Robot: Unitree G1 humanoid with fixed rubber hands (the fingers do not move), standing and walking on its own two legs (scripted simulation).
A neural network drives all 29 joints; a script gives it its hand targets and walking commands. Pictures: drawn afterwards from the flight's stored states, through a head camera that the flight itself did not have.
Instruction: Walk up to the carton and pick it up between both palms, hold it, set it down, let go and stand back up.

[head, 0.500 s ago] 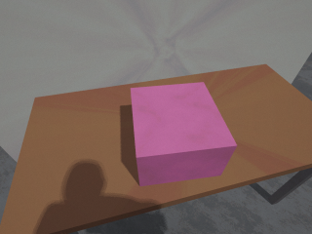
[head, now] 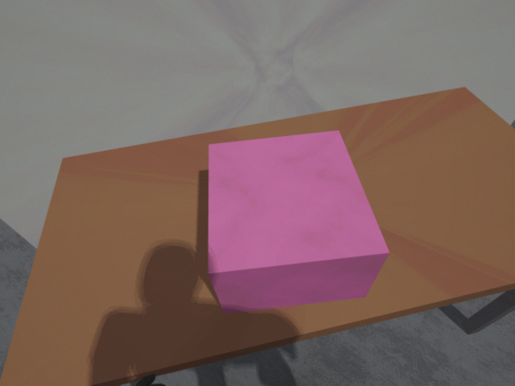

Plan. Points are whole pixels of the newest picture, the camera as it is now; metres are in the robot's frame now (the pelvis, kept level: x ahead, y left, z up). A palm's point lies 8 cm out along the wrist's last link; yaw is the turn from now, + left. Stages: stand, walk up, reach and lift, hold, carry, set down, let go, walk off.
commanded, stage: walk up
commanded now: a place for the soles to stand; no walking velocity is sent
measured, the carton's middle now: (284, 217) +0.44 -0.03 -0.04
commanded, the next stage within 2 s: none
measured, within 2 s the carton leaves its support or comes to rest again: neither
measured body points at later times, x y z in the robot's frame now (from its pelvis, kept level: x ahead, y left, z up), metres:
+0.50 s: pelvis -0.01 -0.02 +0.01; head +0.00 -0.01 +0.46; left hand +0.02 +0.24 -0.14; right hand +0.08 -0.24 -0.13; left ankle -0.01 +0.11 -0.72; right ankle +0.03 -0.11 -0.72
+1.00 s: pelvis -0.05 -0.07 +0.00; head -0.01 -0.08 +0.45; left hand +0.01 +0.21 -0.12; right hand +0.11 -0.32 -0.14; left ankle -0.04 +0.08 -0.69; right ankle -0.02 -0.17 -0.72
